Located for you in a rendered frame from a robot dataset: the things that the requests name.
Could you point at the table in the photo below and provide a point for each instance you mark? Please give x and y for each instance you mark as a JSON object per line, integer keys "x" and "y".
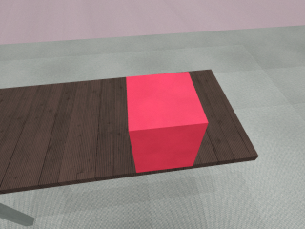
{"x": 61, "y": 134}

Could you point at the carton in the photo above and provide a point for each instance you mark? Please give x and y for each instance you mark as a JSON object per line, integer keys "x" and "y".
{"x": 166, "y": 121}

